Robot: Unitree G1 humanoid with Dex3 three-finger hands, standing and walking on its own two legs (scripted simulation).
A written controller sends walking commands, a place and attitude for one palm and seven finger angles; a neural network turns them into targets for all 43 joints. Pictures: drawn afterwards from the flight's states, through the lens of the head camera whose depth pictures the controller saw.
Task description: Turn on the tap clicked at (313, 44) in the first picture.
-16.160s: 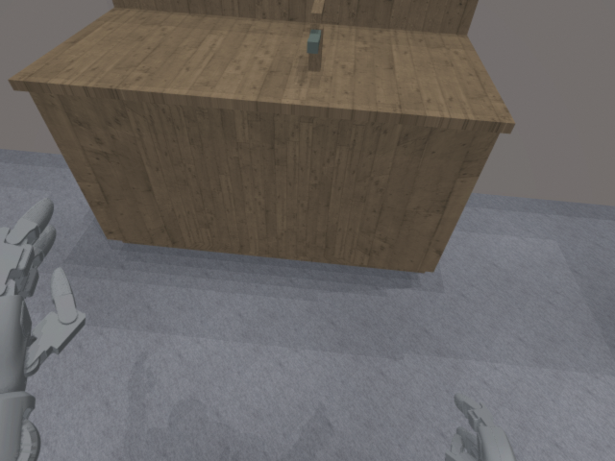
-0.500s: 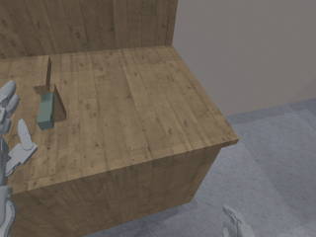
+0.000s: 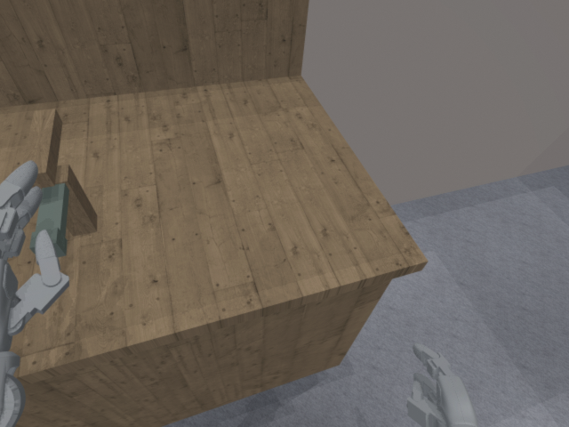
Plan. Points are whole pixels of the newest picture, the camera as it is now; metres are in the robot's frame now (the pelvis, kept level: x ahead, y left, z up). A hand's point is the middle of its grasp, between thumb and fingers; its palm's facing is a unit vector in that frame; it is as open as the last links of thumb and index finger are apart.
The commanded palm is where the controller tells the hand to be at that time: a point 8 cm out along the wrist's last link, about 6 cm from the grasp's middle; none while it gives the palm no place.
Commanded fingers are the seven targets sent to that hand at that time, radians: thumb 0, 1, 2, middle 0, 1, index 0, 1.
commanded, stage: look again from close up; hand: left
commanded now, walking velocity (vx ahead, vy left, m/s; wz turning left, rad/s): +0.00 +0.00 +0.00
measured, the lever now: (49, 244) +0.28 +0.33 +0.11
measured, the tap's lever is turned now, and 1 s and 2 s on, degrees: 0 0 0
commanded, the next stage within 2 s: shuffle to correct the standing spot in 0.34 s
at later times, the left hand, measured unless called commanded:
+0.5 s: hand (80, 288) +0.21 +0.23 +0.16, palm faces +0.39 -0.85 -0.35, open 7.4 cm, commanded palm +0.15 +0.27 +0.18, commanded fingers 0.00 0.90 0.90 -0.20 -0.30 -0.20 -0.30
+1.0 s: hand (77, 339) +0.16 +0.21 +0.16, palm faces +0.36 -0.85 -0.39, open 7.4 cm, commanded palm +0.10 +0.25 +0.18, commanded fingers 0.00 0.90 0.90 -0.20 -0.30 -0.20 -0.30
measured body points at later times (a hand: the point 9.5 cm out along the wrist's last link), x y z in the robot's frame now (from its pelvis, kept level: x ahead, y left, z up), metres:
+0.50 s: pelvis -0.01 -0.01 +0.00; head +0.01 +0.00 +0.45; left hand +0.18 +0.28 +0.18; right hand +0.17 -0.24 -0.07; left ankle -0.01 +0.06 -0.74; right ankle +0.02 -0.13 -0.74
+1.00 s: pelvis -0.06 -0.03 -0.01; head -0.01 -0.01 +0.43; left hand +0.13 +0.25 +0.18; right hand +0.13 -0.25 -0.09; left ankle -0.03 +0.07 -0.74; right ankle +0.02 -0.13 -0.74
